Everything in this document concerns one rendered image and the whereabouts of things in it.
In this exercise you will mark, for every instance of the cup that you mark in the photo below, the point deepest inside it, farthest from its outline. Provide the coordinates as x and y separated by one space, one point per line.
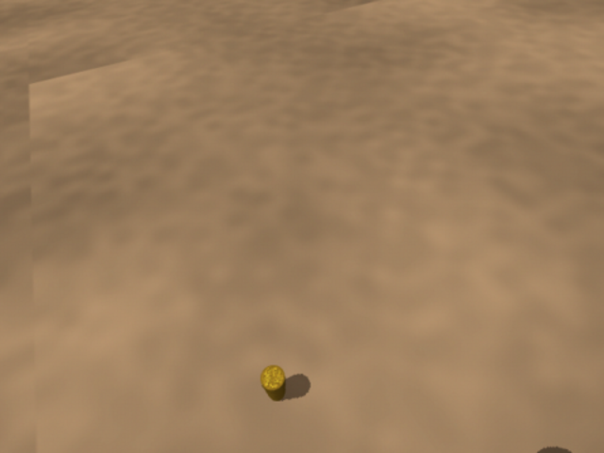
272 380

